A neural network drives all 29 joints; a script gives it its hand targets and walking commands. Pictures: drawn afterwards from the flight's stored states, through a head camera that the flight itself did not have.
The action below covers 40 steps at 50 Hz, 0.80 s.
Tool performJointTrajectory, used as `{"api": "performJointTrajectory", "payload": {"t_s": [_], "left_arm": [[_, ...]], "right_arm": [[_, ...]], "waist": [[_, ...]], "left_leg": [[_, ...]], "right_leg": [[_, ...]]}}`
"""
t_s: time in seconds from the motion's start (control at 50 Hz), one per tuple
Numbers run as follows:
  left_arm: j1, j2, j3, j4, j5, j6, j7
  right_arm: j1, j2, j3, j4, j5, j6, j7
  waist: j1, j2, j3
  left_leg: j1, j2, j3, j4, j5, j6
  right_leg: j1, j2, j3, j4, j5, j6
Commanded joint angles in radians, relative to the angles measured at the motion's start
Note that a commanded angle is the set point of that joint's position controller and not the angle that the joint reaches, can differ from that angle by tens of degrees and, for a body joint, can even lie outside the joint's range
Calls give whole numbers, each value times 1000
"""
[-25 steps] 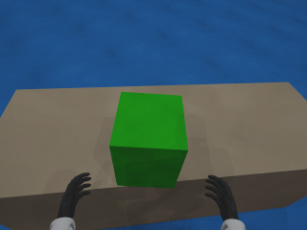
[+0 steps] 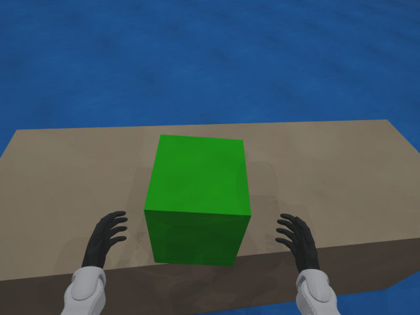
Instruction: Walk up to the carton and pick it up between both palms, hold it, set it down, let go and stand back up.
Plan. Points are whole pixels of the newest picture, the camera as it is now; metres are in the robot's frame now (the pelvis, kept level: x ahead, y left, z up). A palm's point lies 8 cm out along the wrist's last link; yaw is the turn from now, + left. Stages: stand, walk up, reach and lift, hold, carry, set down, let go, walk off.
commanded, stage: reach and lift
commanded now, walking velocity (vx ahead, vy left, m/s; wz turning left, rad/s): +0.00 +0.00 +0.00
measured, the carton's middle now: (197, 202) +0.39 +0.03 -0.06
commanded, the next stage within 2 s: none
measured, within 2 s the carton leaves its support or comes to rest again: neither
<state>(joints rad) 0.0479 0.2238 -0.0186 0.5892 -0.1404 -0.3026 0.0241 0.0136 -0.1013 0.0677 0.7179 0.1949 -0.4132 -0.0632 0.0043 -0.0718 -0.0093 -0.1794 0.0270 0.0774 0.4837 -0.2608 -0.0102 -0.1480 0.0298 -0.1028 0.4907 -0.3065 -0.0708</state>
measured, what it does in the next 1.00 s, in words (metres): stands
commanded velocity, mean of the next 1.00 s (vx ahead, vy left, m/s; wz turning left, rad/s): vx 0.00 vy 0.00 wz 0.00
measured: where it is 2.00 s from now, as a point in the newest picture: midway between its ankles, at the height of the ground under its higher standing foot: outside the picture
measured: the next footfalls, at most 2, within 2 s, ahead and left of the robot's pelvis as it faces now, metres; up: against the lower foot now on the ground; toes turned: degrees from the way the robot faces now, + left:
none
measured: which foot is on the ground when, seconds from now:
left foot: down 0.00-1.00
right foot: down 0.00-1.00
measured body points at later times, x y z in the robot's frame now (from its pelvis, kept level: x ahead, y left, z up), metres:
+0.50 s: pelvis -0.01 +0.02 +0.01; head -0.01 +0.03 +0.46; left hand +0.32 +0.22 +0.03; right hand +0.31 -0.19 +0.04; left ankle +0.00 +0.12 -0.74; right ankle -0.02 -0.06 -0.74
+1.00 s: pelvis +0.00 +0.01 +0.01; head +0.01 +0.03 +0.46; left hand +0.39 +0.22 +0.08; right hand +0.39 -0.17 +0.10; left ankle +0.00 +0.12 -0.74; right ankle -0.02 -0.06 -0.74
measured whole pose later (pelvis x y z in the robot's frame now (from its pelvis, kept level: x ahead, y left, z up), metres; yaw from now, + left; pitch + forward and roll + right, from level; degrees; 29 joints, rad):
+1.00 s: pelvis +0.00 +0.01 +0.01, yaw -1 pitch +6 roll +0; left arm -0.52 0.24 0.08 0.58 -0.12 0.22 0.05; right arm -0.59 -0.21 0.02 0.74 0.30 0.07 -0.13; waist 0.00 -0.04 -0.08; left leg -0.31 0.04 0.08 0.41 -0.19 0.00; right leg -0.26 0.05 -0.10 0.36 -0.20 -0.06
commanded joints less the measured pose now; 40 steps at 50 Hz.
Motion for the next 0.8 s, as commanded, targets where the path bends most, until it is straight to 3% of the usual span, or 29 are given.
{"api": "performJointTrajectory", "payload": {"t_s": [0.0,0.12,0.44,0.6,0.78], "left_arm": [[-287,115,53,-187,-3,-6,-4],[-427,114,55,-181,-22,54,5],[-738,127,57,-222,-49,203,41],[-899,129,67,-174,-36,324,41],[-984,144,116,-212,16,410,34]], "right_arm": [[-235,-116,-29,-192,8,-3,-13],[-341,-140,-48,-256,11,83,-22],[-641,-233,-107,-303,52,259,-13],[-824,-267,-120,-212,63,357,-7],[-954,-291,-105,-161,97,388,-32]], "waist": [[-6,85,-188],[-8,75,-202],[0,97,-403],[3,94,-421],[-4,117,-530]], "left_leg": [[13,-15,-82,-77,274,-10],[44,-8,-84,-98,242,-2],[160,-5,-91,-67,372,-14],[185,-2,-92,-69,368,-9],[235,-13,-84,-37,531,-22]], "right_leg": [[110,-89,203,-104,471,74],[65,-88,197,-144,390,66],[-54,-23,138,-157,345,46],[-96,-8,114,-172,294,48],[-44,5,100,-159,489,74]]}}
